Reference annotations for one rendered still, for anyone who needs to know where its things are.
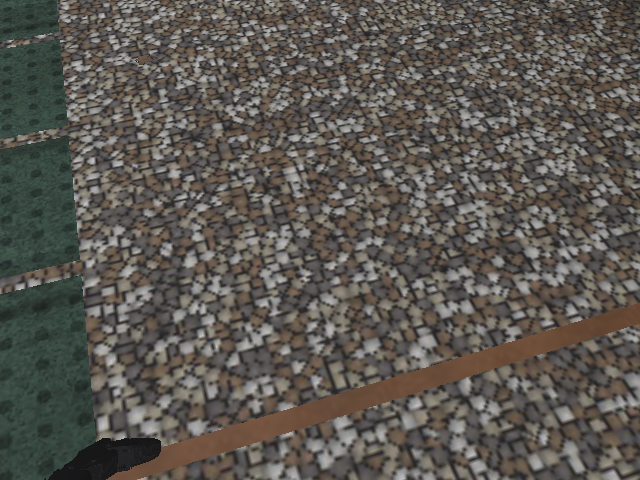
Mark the left robot hand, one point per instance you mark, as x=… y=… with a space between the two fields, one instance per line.
x=104 y=458

